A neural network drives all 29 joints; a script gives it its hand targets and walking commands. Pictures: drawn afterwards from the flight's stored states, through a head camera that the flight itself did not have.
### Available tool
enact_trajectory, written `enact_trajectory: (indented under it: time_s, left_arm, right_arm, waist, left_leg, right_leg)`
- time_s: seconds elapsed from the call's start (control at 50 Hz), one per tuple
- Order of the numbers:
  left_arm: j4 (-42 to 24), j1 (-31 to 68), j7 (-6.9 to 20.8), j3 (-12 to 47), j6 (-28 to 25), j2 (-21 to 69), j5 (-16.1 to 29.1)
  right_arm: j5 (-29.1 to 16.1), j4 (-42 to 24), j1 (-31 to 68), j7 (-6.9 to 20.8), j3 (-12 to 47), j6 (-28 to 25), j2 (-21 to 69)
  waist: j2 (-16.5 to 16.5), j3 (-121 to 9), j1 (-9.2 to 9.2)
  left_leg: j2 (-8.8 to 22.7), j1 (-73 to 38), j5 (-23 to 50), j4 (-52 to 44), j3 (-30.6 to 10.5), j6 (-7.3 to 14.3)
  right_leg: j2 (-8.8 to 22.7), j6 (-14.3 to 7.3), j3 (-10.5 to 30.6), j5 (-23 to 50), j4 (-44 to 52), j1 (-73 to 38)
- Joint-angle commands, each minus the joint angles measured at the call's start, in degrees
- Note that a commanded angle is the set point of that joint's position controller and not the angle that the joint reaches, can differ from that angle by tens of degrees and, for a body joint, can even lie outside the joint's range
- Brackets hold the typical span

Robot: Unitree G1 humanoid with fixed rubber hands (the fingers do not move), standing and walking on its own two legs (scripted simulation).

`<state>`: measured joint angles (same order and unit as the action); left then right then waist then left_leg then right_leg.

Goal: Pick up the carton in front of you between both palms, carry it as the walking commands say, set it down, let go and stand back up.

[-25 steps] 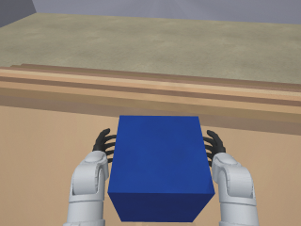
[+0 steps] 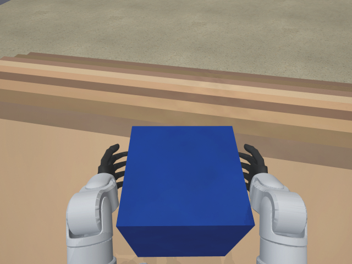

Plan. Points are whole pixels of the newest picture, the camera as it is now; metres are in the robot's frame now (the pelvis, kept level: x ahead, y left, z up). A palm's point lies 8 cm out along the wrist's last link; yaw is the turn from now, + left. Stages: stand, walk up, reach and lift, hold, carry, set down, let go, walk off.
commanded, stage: carry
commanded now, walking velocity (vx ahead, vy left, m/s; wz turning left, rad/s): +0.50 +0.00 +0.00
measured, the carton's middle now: (181, 196) +0.27 +0.01 +0.02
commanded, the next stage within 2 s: none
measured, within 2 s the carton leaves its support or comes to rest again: neither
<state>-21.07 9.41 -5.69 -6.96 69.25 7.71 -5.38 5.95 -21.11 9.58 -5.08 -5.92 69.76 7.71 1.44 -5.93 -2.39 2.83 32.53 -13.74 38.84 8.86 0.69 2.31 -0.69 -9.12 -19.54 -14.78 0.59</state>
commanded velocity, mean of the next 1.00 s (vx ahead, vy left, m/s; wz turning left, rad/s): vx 0.50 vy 0.00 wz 0.00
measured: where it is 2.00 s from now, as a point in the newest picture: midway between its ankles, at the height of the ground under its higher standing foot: (183, 131)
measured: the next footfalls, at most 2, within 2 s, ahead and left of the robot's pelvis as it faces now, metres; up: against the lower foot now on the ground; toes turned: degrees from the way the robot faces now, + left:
left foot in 0.10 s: +0.24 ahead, +0.10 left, +0.00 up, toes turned +10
right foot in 0.62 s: +0.58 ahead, -0.08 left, +0.00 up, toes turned -12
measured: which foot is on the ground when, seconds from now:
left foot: up 0.00-0.08, down 0.10-0.64, up 0.66-1.00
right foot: down 0.00-0.12, up 0.14-0.60, down 0.62-1.00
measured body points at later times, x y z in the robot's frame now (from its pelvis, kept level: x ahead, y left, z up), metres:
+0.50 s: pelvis +0.32 +0.03 +0.00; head +0.32 +0.04 +0.45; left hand +0.60 +0.17 +0.08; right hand +0.59 -0.13 +0.09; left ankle +0.20 +0.10 -0.74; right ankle +0.45 -0.11 -0.70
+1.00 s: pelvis +0.64 -0.01 -0.01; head +0.66 -0.02 +0.44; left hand +0.99 +0.14 +0.11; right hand +0.98 -0.17 +0.10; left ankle +0.79 +0.12 -0.69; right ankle +0.55 -0.08 -0.74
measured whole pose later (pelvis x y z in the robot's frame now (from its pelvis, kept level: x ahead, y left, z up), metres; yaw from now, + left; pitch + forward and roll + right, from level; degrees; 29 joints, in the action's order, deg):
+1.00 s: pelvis +0.64 -0.01 -0.01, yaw -2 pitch +4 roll +0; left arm -6.8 27.1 -6.8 -8.9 67.0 3.3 -3.6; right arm 5.4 -9.9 25.8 -6.2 -9.3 68.7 3.3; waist -0.5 -2.4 -1.9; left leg 5.1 39.7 -6.2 44.6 5.2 3.2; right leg 0.2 -3.2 -11.0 -21.3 -23.7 6.7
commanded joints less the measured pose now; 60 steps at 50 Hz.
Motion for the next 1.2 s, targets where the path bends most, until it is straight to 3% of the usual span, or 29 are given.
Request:
enact_trajectory:
  time_s: [0.0,0.04,0.06,0.08,0.1,0.12,0.14,0.18,0.24,0.38,0.48,0.54,0.58,0.6,0.62,0.64,0.66,0.68,0.7,0.72,0.8,0.94,1.02,1.06,1.08,1.1,1.12,1.14,1.18]
  left_arm:
    - [-1.3,23.5,16.7,42.1,0.7,50.2,24.1]
    - [-2.0,25.3,16.9,42.2,0.4,49.9,24.1]
    - [-2.2,25.2,17.0,42.3,0.3,49.6,23.9]
    - [-2.1,25.6,17.1,42.2,0.2,48.8,23.6]
    - [-2.7,26.5,17.0,42.5,0.6,48.8,23.6]
    - [-2.0,26.1,17.1,42.7,0.4,49.1,23.4]
    - [-1.6,26.3,17.0,42.7,-0.1,50.5,23.2]
    - [-1.1,25.6,16.9,42.9,-1.2,53.8,22.8]
    - [-0.1,22.0,15.9,42.7,-2.8,56.0,21.4]
    - [-3.0,19.9,13.8,43.6,-3.7,53.8,19.9]
    - [-5.5,21.1,13.8,43.4,-1.1,49.2,21.5]
    - [-5.3,22.4,14.2,42.9,0.6,47.0,22.3]
    - [-4.4,22.9,14.5,42.2,1.1,46.6,22.4]
    - [-4.2,23.3,14.7,41.7,1.3,46.3,22.3]
    - [-3.2,24.8,14.9,40.8,1.1,45.1,21.7]
    - [-2.0,24.8,15.0,41.0,1.0,46.5,22.4]
    - [-2.8,26.9,15.2,41.3,0.9,47.4,23.5]
    - [-2.4,28.5,15.3,42.1,0.6,49.1,24.2]
    - [-2.6,30.7,15.4,43.0,0.1,50.4,24.8]
    - [-2.4,33.2,15.5,43.5,-0.3,50.8,25.4]
    - [0.7,39.0,15.6,44.3,-1.7,48.1,26.4]
    - [11.3,49.0,13.6,38.6,-1.8,43.0,26.3]
    - [17.8,55.5,12.6,35.1,-1.4,44.1,25.6]
    - [20.3,59.2,12.4,34.1,-1.5,46.3,25.8]
    - [21.3,61.0,12.4,33.9,-1.6,47.5,26.0]
    - [21.6,62.6,12.4,33.8,-1.7,48.8,26.2]
    - [22.5,64.2,12.3,33.4,-1.6,51.5,26.5]
    - [22.1,66.2,12.0,32.7,-1.9,52.3,26.5]
    - [20.1,69.6,11.3,32.5,-2.4,55.3,26.6]
  right_arm:
    - [-18.8,-0.1,20.8,12.6,39.1,-0.5,51.2]
    - [-19.2,-0.4,22.2,12.9,39.7,-1.0,51.5]
    - [-19.5,-0.3,22.0,13.1,39.6,-1.1,51.2]
    - [-19.5,-0.3,21.8,13.3,39.5,-1.2,51.0]
    - [-18.8,1.1,21.2,13.5,38.7,-1.4,50.2]
    - [-19.7,1.6,21.5,13.8,39.2,-1.5,51.3]
    - [-21.0,0.3,22.6,14.1,40.1,-1.8,52.9]
    - [-22.6,-1.1,24.9,14.6,41.7,-2.7,55.9]
    - [-24.4,-2.3,24.8,15.3,43.1,-3.4,56.6]
    - [-24.9,-4.4,21.5,16.6,42.3,-3.2,51.5]
    - [-22.7,-5.0,19.7,15.2,40.1,-1.3,46.7]
    - [-21.8,-4.9,20.7,14.6,39.4,0.0,45.1]
    - [-21.9,-5.4,22.7,14.4,39.4,0.7,44.3]
    - [-21.9,-5.6,24.8,14.4,39.4,0.9,43.8]
    - [-22.5,-6.6,26.8,14.3,40.4,1.5,44.6]
    - [-22.5,-6.2,28.1,14.3,40.8,1.4,44.6]
    - [-22.3,-4.4,29.1,14.2,40.8,1.0,46.0]
    - [-22.2,-4.0,30.0,14.0,40.7,0.5,47.0]
    - [-21.9,-3.3,31.0,13.8,40.9,0.0,47.8]
    - [-21.9,-2.2,31.8,13.5,40.8,-0.5,48.9]
    - [-20.5,2.4,35.9,12.1,40.8,-2.5,47.3]
    - [-23.0,10.3,48.9,10.3,37.8,-2.0,43.1]
    - [-24.7,17.1,56.2,10.6,34.2,-1.5,44.6]
    - [-25.2,20.6,59.0,10.8,32.4,-1.7,46.1]
    - [-25.2,21.9,59.6,11.0,31.5,-1.9,47.0]
    - [-25.3,22.8,59.9,11.1,30.4,-2.0,47.7]
    - [-25.2,23.5,62.2,11.3,29.7,-2.3,47.4]
    - [-26.6,24.5,62.6,11.7,30.0,-2.5,50.3]
    - [-28.8,20.2,68.2,12.2,31.2,-3.1,54.7]
  waist:
    - [9.0,-5.7,1.21]
    - [8.3,-9.0,2.18]
    - [6.3,-11.8,2.99]
    - [3.0,-14.4,4.53]
    - [-12.0,-17.1,4.47]
    - [-15.5,-16.1,3.95]
    - [-11.4,-14.9,3.59]
    - [-2.9,-13.5,3.30]
    - [-6.0,-14.5,3.09]
    - [-8.9,-8.9,3.29]
    - [-9.6,-3.4,3.67]
    - [-10.9,-3.6,3.28]
    - [-9.4,-9.5,1.58]
    - [-5.7,-13.6,-0.19]
    - [8.9,-19.2,-0.67]
    - [14.7,-18.3,-1.23]
    - [11.0,-17.2,-0.65]
    - [6.2,-17.6,-0.64]
    - [1.2,-16.4,-0.23]
    - [0.5,-15.9,0.17]
    - [3.6,-14.3,0.80]
    - [5.0,-9.3,-0.80]
    - [5.6,-7.5,-0.54]
    - [6.4,-12.4,2.55]
    - [3.4,-17.1,4.90]
    - [-4.0,-22.7,6.87]
    - [-19.1,-26.4,5.67]
    - [-20.2,-25.4,6.09]
    - [-8.0,-23.1,6.11]
  left_leg:
    - [-3.1,-8.4,8.6,-8.3,5.7,0.8]
    - [-5.1,-21.2,10.2,-10.5,8.1,1.7]
    - [-5.9,-30.3,5.9,-10.8,8.9,2.0]
    - [0.1,-39.1,0.0,-11.5,1.4,2.1]
    - [17.8,-43.9,-15.0,-22.2,-30.1,9.1]
    - [22.6,-45.3,-11.9,-29.4,-42.5,13.5]
    - [22.5,-43.1,-6.5,-28.0,-36.8,13.1]
    - [18.3,-36.3,4.2,-27.1,-25.2,9.5]
    - [14.7,-34.3,9.6,-28.0,-14.9,6.6]
    - [11.7,-39.5,20.7,-28.6,-5.8,6.8]
    - [10.4,-39.8,28.0,-27.1,-1.8,6.7]
    - [10.2,-40.1,42.0,-21.4,1.1,5.1]
    - [7.2,-35.7,45.5,-5.3,5.7,2.4]
    - [6.2,-27.0,31.2,6.4,4.8,1.5]
    - [-0.1,-9.3,12.9,25.2,2.3,-0.8]
    - [-5.8,1.9,-13.5,36.4,-4.1,-0.5]
    - [-2.4,5.7,-13.3,42.9,-9.0,1.6]
    - [-0.1,6.4,-11.0,43.1,-9.9,2.7]
    - [1.9,6.3,-8.2,39.9,-10.2,3.1]
    - [3.0,4.5,-5.7,36.3,-10.1,3.1]
    - [2.7,5.7,-1.8,27.6,-6.9,2.2]
    - [0.8,8.0,8.7,5.7,-1.3,2.4]
    - [-2.2,1.6,11.2,-5.6,1.3,4.4]
    - [-5.7,-11.1,10.3,-9.6,3.9,5.2]
    - [-5.6,-22.2,9.4,-10.6,3.0,5.0]
    - [5.6,-32.8,8.1,-8.8,-12.3,5.6]
    - [17.8,-46.1,7.2,-14.4,-39.1,14.3]
    - [17.5,-47.9,10.7,-15.9,-41.6,16.8]
    - [15.0,-44.2,25.9,-12.5,-30.4,14.8]
  right_leg:
    - [10.7,-4.3,2.9,39.6,-0.3,-1.2]
    - [9.4,-2.5,-2.0,45.3,-9.9,2.3]
    - [7.7,-1.6,-3.4,42.3,-18.4,6.2]
    - [6.1,-0.7,-2.9,29.9,-29.3,13.3]
    - [-0.5,1.8,-2.2,11.1,-47.0,25.1]
    - [-3.0,1.2,5.0,-6.5,-57.1,34.2]
    - [1.3,-0.4,8.8,-5.5,-61.4,36.2]
    - [5.2,-1.6,9.6,0.7,-57.1,35.0]
    - [4.9,-0.9,6.7,5.3,-47.7,32.2]
    - [3.1,1.1,0.5,12.7,-29.3,39.1]
    - [0.7,-0.4,-3.7,16.8,-18.8,36.3]
    - [-1.5,-2.2,-5.9,17.4,-15.2,27.4]
    - [-5.7,-2.7,-9.0,14.2,-11.4,10.2]
    - [0.1,-2.8,-1.2,10.0,-10.8,-1.6]
    - [17.1,-12.0,27.9,1.2,-7.3,-15.1]
    - [20.9,-16.0,40.6,8.6,0.1,-17.1]
    - [20.3,-15.5,33.8,15.6,-1.8,-16.1]
    - [18.4,-13.8,28.2,21.5,-3.8,-13.2]
    - [17.2,-11.7,23.2,23.8,-4.3,-8.9]
    - [16.0,-9.9,19.8,20.6,-3.2,-4.9]
    - [13.9,-9.9,13.0,16.0,-1.0,0.0]
    - [10.1,-10.8,5.9,27.8,-4.1,-1.7]
    - [9.5,-8.0,4.0,38.6,-7.6,-3.8]
    - [8.1,-5.0,0.0,49.6,-19.4,-4.7]
    - [6.3,-3.4,-1.9,44.5,-30.6,-0.9]
    - [4.6,-2.1,-1.0,27.5,-44.0,7.6]
    - [-5.8,-0.5,3.4,-5.1,-57.4,28.0]
    - [-5.9,-1.7,9.6,-10.8,-65.4,35.7]
    - [-1.7,-3.3,12.0,-6.5,-63.8,39.2]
